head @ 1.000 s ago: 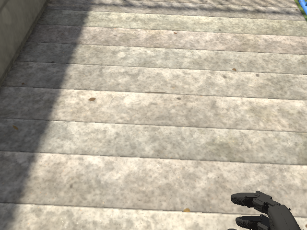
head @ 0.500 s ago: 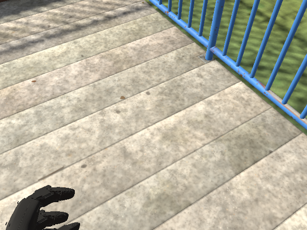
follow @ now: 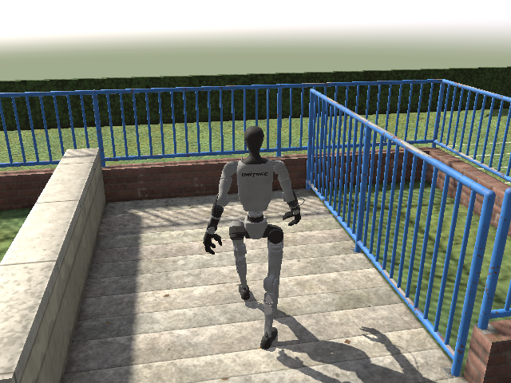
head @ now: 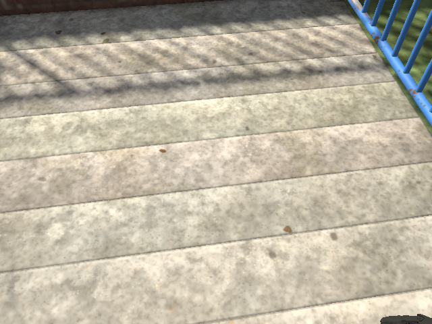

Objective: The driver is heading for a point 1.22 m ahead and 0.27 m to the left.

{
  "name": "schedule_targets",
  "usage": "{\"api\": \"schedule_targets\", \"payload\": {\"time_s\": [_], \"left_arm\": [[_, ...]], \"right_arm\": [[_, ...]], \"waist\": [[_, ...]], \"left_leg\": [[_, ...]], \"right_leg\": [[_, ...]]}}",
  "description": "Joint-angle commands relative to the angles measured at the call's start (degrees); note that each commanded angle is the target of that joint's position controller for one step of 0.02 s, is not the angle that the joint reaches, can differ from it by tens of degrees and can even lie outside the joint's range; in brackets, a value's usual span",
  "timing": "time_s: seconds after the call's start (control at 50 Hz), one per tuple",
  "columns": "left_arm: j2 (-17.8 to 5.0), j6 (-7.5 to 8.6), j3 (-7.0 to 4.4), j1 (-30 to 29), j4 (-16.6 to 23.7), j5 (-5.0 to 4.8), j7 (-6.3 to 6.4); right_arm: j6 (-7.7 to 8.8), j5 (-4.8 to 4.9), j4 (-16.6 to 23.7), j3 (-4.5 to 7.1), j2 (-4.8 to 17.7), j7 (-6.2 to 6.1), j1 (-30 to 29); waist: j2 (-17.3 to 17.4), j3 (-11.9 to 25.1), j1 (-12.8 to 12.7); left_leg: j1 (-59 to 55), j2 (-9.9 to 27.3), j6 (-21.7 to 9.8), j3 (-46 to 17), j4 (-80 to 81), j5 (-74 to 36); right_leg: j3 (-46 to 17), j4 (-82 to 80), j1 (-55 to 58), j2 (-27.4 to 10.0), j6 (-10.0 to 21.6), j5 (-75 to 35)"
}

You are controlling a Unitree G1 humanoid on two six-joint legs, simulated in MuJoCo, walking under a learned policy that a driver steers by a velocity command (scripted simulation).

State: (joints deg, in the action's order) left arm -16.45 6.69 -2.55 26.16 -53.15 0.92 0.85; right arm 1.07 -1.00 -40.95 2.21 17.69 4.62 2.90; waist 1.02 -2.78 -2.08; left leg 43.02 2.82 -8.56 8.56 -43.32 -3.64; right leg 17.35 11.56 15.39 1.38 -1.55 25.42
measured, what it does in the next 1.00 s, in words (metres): walks ahead, turning left: left foot, then right foot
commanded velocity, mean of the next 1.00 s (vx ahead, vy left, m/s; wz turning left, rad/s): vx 1.00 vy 0.00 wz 0.43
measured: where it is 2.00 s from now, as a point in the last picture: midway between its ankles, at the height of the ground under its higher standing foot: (134, 107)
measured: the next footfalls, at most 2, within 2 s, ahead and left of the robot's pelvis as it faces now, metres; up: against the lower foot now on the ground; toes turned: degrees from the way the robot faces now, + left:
left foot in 0.06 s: +0.26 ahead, +0.04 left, +0.00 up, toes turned +8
right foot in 0.50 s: +0.71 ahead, +0.01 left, +0.00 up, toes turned +26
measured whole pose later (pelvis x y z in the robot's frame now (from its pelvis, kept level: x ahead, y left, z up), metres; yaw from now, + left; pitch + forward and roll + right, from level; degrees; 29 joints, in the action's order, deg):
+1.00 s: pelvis +0.90 +0.23 +0.00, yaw +25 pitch +2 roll +0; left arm -14.0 4.7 -1.2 29.9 -54.4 -0.3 -0.2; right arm 5.0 -3.8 -37.8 -1.1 14.7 0.9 -0.5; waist 0.1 -2.2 -5.1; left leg 30.5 -0.5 -4.0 4.2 -36.3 8.3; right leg -1.9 53.5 -2.5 0.7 4.7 22.6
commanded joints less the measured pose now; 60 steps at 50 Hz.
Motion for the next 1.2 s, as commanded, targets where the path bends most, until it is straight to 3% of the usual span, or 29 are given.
{"api": "schedule_targets", "payload": {"time_s": [0.02, 0.04, 0.06, 0.08, 0.1, 0.12, 0.14, 0.18, 0.22, 0.28, 0.4, 0.44, 0.48, 0.5, 0.52, 0.54, 0.58, 0.6, 0.68, 0.84, 0.88, 0.92, 0.94, 0.96, 0.98, 1.0, 1.04, 1.12, 1.2], "left_arm": [[-13.2, -1.21, -2.74, -9.7, 7.2, 0.75, 1.38], [-13.8, -2.37, -3.01, -11.7, 8.1, 1.18, 1.2], [-11.0, -2.72, -2.59, -11.9, 7.5, 1.41, 0.15], [-0.9, -1.59, 0.22, -9.8, 11.1, 2.42, -0.67], [-2.5, -0.07, 0.94, -8.4, 17.6, 1.04, -0.71], [-6.1, 1.24, 0.83, -13.5, 17.5, 1.69, -0.6], [-7.2, 1.48, 0.64, -15.2, 17.0, 1.57, -0.63], [-5.6, -0.41, 1.37, -15.6, 17.0, 3.21, -0.44], [-4.1, -2.93, 1.92, -15.4, 17.3, 3.51, -0.73], [-2.5, -3.26, 2.94, -26.2, 22.1, 2.55, -1.62], [-1.9, -2.24, 3.25, -32.3, 23.7, 1.06, -2.23], [-4.8, -2.03, 1.91, -27.7, 22.2, 1.36, -1.67], [-9.1, -1.82, -0.44, -10.9, 17.7, 0.31, -0.31], [-11.6, -1.89, -1.69, 1.2, 14.7, 0.76, 0.91], [-17.1, -1.46, -3.16, 4.5, 13.9, 3.44, 0.95], [-15.1, -1.89, -3.36, 0.8, 13.5, 2.47, -0.42], [-6.5, -1.85, -2.01, -7.5, 13.6, 1.56, -1.29], [-5.2, -1.69, -1.56, -6.7, 12.1, 1.88, -1.32], [-4.0, 0.09, -0.78, -2.5, 6.8, 0.33, -1.39], [-7.2, 1.45, -0.93, 3.7, 2.5, -1.34, -2.0], [-10.1, 0.92, -1.28, 3.9, 1.9, -1.03, -1.51], [-12.6, -0.4, -1.65, 4.3, 0.9, -0.26, -0.61], [-12.3, -0.83, -1.56, 2.0, 1.6, -0.16, -0.39], [-6.2, -0.63, -0.36, 2.7, 3.5, 0.41, -0.52], [-0.6, -0.69, 0.73, 8.9, 5.5, -3.0, -1.03], [-6.4, -1.16, -0.47, 1.5, 5.7, -2.05, -0.51], [-4.3, -1.78, -0.17, -5.0, 6.6, -1.34, -1.36], [-0.3, -5.6, -0.01, -8.2, 8.5, 0.59, -3.11], [2.0, -4.34, 1.34, -15.0, 12.3, 0.78, -4.13]], "right_arm": [[-0.02, 0.29, -2.5, 1.66, 5.5, -0.47, 19.5], [-0.13, 0.14, -5.8, 3.27, 8.4, -1.44, 30.7], [-0.45, 0.56, -7.2, 4.84, 11.0, -2.86, 33.0], [-1.16, 0.39, -6.7, 5.62, 15.7, -3.42, 26.9], [-1.54, -0.33, -3.3, 6.59, 19.7, -3.5, 24.0], [-1.37, -0.34, -2.1, 6.23, 16.0, -4.03, 22.5], [-1.05, -0.1, -3.0, 5.34, 12.3, -4.28, 20.7], [0.84, 0.5, -3.0, 4.31, 9.8, -4.62, 18.2], [2.32, 0.88, -2.8, 3.62, 8.5, -4.55, 17.1], [3.31, 0.97, -2.5, 3.9, 8.9, -4.35, 18.6], [3.81, 1.45, -4.6, 4.15, 8.4, -4.14, 24.0], [4.02, 1.02, -5.0, 4.33, 10.1, -4.75, 23.3], [3.83, -0.57, -5.0, 4.75, 13.1, -4.77, 19.9], [4.07, -1.26, -4.1, 4.04, 10.4, -4.74, 17.0], [4.37, 1.08, -1.9, 1.74, 0.9, -4.37, 24.6], [4.59, 0.95, -1.9, 0.6, 1.9, -4.21, 25.7], [3.96, -0.64, -1.1, 0.75, 5.5, -3.89, 14.3], [3.74, -1.07, 0.0, 0.6, 5.0, -3.24, 11.0], [2.1, -1.86, 2.9, -1.07, 1.7, -1.76, 8.1], [3.39, -0.93, 8.7, -3.56, 0.5, -0.43, -10.1], [3.46, -1.51, 8.1, -2.66, 2.8, -1.48, -7.9], [3.54, -1.97, 4.2, -0.82, 6.4, -3.38, 5.9], [3.68, -2.25, 0.8, 0.37, 8.5, -4.38, 17.3], [3.79, -3.51, -0.8, 2.01, 13.4, -5.47, 26.5], [3.57, -3.8, 0.0, 2.54, 14.5, -5.03, 23.8], [3.23, -2.53, 0.4, 2.45, 10.3, -4.67, 19.3], [4.28, -2.22, -1.6, 1.36, 4.6, -4.4, 14.8], [6.37, -0.07, -5.3, 0.51, 0.8, -4.33, 15.2], [7.48, 0.21, -6.2, 0.12, 0.9, -4.09, 10.7]], "waist": [[-7.4, 6.9, 14.7], [-6.1, 11.8, 19.5], [0.0, 10.2, 19.1], [15.5, 5.7, 9.6], [15.7, 18.5, 7.5], [3.3, 12.6, 8.3], [-4.3, 5.3, 5.5], [-7.7, 0.5, 1.3], [-6.8, -0.7, -0.7], [-4.5, -3.6, 2.4], [1.3, 0.2, 8.4], [1.9, 3.5, 5.9], [2.9, 11.9, -3.8], [2.0, 16.5, -10.0], [-15.7, 23.8, -4.4], [-19.5, 23.4, -2.5], [-1.7, 7.4, -1.5], [-0.1, 4.6, -1.0], [-4.8, -1.0, 2.7], [-2.8, -5.6, -0.1], [-4.6, -1.4, 1.9], [-7.0, 8.1, 8.6], [-6.4, 13.2, 14.5], [2.3, 21.5, 15.0], [15.2, 30.7, 8.4], [5.3, 22.1, 9.3], [-0.4, 6.7, 6.3], [1.7, -1.5, 1.1], [2.9, -4.3, -2.0]], "left_leg": [[-30.9, -7.8, -3.3, 2.9, -0.2, 6.8], [-43.3, -8.9, -5.0, -0.1, 1.4, 12.4], [-50.0, -7.3, -7.1, -5.9, 5.5, 16.3], [-55.5, 1.5, -11.6, -24.8, 4.4, 4.6], [-66.1, 10.4, -20.9, -52.9, 21.8, 24.1], [-60.3, 12.2, -17.9, -58.1, 31.1, 34.2], [-49.9, 10.4, -14.5, -53.3, 31.9, 33.3], [-34.3, 5.4, -12.6, -43.0, 30.8, 19.8], [-24.9, 1.4, -11.9, -35.9, 32.5, 17.1], [-20.1, -3.0, -10.2, -30.3, 34.5, 8.9], [-36.0, -0.9, -4.5, -28.0, 31.7, -12.4], [-43.3, 0.6, -2.5, -27.6, 25.3, -27.9], [-44.5, 0.4, -0.5, -25.5, 5.6, -37.6], [-34.7, -1.5, 0.1, -23.5, -10.5, -28.5], [-15.2, -9.9, 2.6, -18.6, -33.5, 12.2], [-4.7, -11.0, 2.2, -17.9, -38.6, 28.2], [-2.2, -4.3, 2.1, -16.6, -35.1, 18.7], [-3.1, -3.2, 2.1, -16.5, -32.4, 18.7], [-0.6, -0.8, 3.7, -17.3, -24.5, 18.9], [-14.3, -0.7, 2.9, -3.9, 8.3, -4.9], [-19.2, -4.1, 1.9, -3.4, 10.7, 0.5], [-34.6, -7.6, 0.8, -4.1, 10.6, 10.6], [-48.9, -3.4, 0.2, -7.8, 11.4, 11.9], [-61.4, 11.4, -0.2, -22.9, 11.1, 28.7], [-71.3, 24.7, -6.0, -53.6, 21.7, 42.1], [-64.0, 21.0, -4.6, -49.7, 25.9, 43.1], [-47.0, 16.9, -2.5, -32.8, 29.0, 25.9], [-34.1, 13.4, 0.2, -15.7, 34.9, 9.8], [-26.6, 5.0, 2.4, 2.4, 33.8, -20.6]], "right_leg": [[-1.3, 22.6, -13.4, -14.9, 3.9, -87.5], [-3.1, 39.4, -18.3, -15.3, 4.8, -82.0], [-3.4, 61.9, -28.1, -8.3, 3.6, -46.1], [-7.7, 85.2, -51.3, 1.3, 1.2, 4.1], [-20.3, 89.5, -64.6, 2.3, 1.1, 3.4], [-23.0, 84.0, -67.5, -1.5, 1.6, -1.7], [-22.9, 76.8, -64.6, -4.1, 1.6, -5.9], [-23.0, 68.7, -56.4, -7.2, 0.0, -5.7], [-21.7, 60.6, -51.7, -9.3, -1.9, -4.8], [-18.4, 43.2, -49.1, -8.9, -2.9, -16.8], [-16.0, 20.4, -42.3, -4.3, 1.4, -35.5], [-15.6, 17.6, -37.0, -1.3, 3.1, -29.7], [-15.1, 17.5, -22.2, 0.1, 5.0, -19.6], [-19.3, 21.0, -8.2, -4.9, 6.1, -11.3], [-49.6, 15.8, 7.3, -21.5, 13.0, 9.0], [-71.2, 3.6, 6.6, -24.3, 15.5, 17.9], [-53.5, 2.7, -10.5, -19.8, 14.5, 11.2], [-46.9, 2.1, -15.7, -17.1, 13.1, 4.9], [-36.2, -3.5, -23.5, -13.5, 12.0, -3.5], [-19.1, -13.0, -23.6, -10.4, 10.2, -42.9], [-18.8, -4.9, -15.9, -11.4, 9.6, -64.1], [-19.4, 15.8, -14.0, -11.9, 8.9, -77.3], [-19.2, 31.5, -22.8, -10.2, 8.3, -66.5], [-17.9, 52.4, -33.9, -5.7, 9.1, -35.0], [-20.9, 71.5, -50.6, 1.2, 7.8, -0.2], [-22.1, 72.1, -57.1, -2.6, 8.7, -5.8], [-21.7, 65.4, -56.6, -6.6, 8.2, -11.2], [-21.3, 60.5, -55.1, -10.0, 6.0, -10.8], [-15.4, 36.1, -46.6, -5.3, 4.8, -24.8]]}}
